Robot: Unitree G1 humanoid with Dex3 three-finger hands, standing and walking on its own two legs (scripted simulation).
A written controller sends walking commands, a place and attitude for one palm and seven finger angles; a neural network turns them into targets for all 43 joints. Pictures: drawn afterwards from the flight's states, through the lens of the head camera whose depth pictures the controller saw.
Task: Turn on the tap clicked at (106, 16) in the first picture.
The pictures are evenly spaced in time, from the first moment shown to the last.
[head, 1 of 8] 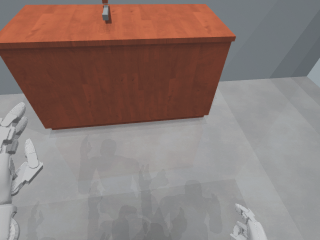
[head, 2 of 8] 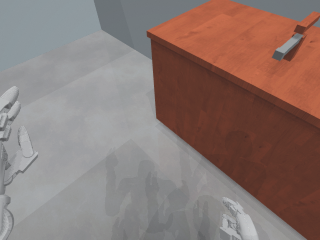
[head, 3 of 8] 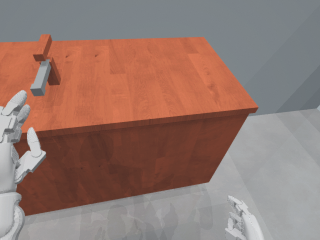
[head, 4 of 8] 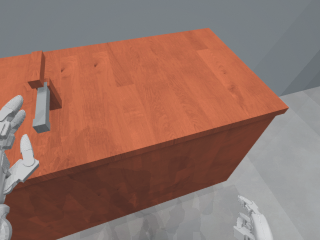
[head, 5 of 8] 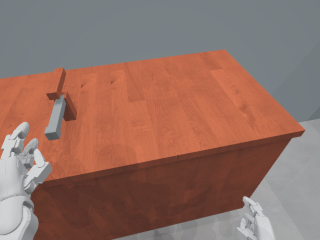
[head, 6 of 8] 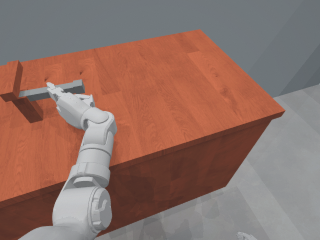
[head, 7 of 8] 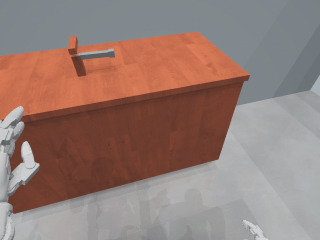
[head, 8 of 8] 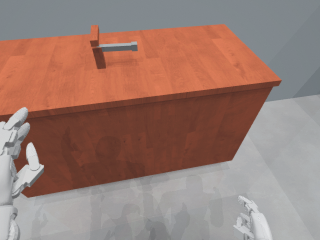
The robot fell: no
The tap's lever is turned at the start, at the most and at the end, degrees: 0 86 86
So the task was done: yes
